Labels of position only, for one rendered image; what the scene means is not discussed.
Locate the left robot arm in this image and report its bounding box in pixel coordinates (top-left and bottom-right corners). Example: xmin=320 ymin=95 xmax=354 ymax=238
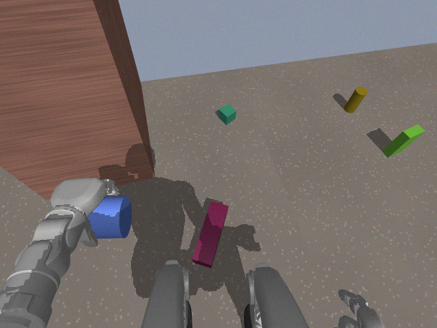
xmin=0 ymin=206 xmax=86 ymax=328

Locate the right robot hand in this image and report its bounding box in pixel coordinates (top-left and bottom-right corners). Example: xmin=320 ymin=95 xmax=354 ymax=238
xmin=335 ymin=289 xmax=385 ymax=328

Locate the left robot hand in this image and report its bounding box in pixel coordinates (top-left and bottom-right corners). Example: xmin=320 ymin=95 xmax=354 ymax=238
xmin=51 ymin=178 xmax=119 ymax=247

